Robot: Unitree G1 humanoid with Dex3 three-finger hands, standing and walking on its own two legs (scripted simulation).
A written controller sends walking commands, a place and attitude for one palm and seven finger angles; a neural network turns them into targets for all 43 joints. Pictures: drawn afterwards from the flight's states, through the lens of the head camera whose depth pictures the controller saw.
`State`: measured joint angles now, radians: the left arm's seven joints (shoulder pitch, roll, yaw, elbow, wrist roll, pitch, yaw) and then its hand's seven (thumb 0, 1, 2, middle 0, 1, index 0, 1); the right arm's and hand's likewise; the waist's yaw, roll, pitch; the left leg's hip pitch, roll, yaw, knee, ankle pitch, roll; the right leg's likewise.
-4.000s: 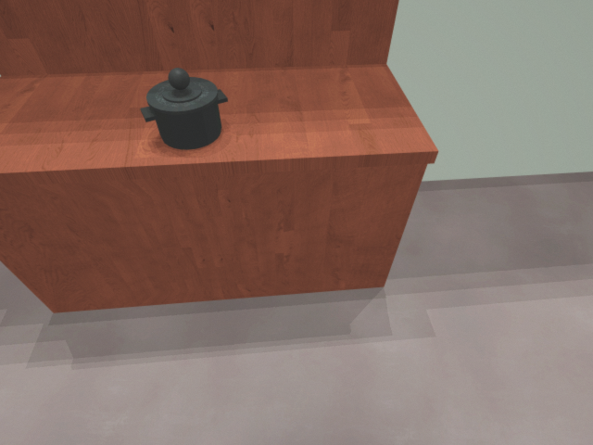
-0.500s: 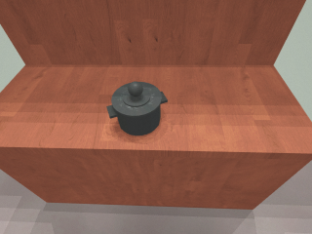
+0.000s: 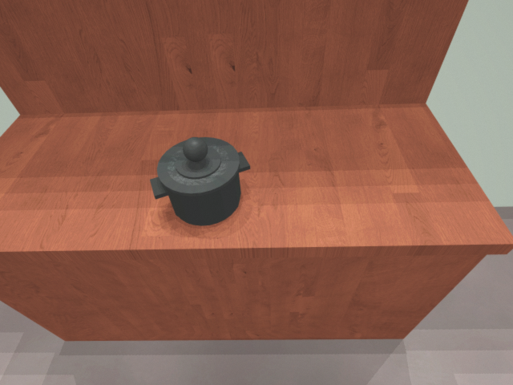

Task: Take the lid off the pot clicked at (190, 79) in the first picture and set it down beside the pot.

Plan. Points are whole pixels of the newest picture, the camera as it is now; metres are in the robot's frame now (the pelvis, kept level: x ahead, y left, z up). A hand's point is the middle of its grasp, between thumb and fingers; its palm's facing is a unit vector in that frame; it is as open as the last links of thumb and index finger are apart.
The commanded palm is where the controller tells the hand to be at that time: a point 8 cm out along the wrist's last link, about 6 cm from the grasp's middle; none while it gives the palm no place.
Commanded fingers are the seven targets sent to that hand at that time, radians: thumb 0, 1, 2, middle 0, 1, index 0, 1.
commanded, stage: look again from close up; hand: left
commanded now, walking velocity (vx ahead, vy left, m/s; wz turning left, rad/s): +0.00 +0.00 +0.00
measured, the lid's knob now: (195, 149) +0.52 +0.15 +0.08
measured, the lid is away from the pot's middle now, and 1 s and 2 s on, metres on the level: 0.00 0.00 0.00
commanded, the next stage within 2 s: shuffle to correct the standing spot in 0.54 s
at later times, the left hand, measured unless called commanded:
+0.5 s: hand out of the picture -0.01 +0.17 -0.17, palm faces +0.02 -0.97 -0.23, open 7.4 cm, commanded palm none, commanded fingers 0.00 0.90 0.90 -0.20 -0.30 -0.20 -0.30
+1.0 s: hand out of the picture -0.01 +0.18 -0.17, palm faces +0.03 -0.98 -0.20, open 7.4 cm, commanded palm none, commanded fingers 0.00 0.90 0.90 -0.20 -0.30 -0.20 -0.30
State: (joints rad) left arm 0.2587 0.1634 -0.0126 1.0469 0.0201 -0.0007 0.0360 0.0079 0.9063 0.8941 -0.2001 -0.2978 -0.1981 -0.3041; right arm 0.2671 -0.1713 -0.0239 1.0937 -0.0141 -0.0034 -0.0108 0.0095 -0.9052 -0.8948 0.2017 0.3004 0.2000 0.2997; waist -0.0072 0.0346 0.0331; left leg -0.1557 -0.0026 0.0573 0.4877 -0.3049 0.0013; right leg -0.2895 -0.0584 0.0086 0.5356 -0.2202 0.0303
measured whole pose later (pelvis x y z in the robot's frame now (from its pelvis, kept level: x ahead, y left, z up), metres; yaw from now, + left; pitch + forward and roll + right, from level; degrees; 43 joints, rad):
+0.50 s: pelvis -0.01 -0.01 +0.00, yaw +0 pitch -1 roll +1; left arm 0.30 0.14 0.00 1.08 0.02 0.00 0.03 0.01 0.91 0.89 -0.20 -0.30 -0.20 -0.30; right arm 0.33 -0.13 -0.02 1.12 -0.01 -0.01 -0.01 0.01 -0.91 -0.89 0.20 0.30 0.20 0.30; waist 0.00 0.02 0.03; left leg -0.17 0.01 0.06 0.48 -0.28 -0.01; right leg -0.30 -0.05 0.01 0.51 -0.19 0.02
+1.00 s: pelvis +0.02 +0.01 +0.00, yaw -1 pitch +0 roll +1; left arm 0.37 0.13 0.02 1.07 0.03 -0.01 0.02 0.01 0.91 0.89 -0.20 -0.30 -0.20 -0.30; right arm 0.39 -0.11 -0.03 1.11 -0.02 -0.03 -0.02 0.01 -0.91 -0.89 0.20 0.30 0.20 0.30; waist 0.01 0.00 0.01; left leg -0.17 -0.01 0.08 0.52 -0.36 0.02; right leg -0.32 -0.06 0.04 0.60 -0.28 -0.01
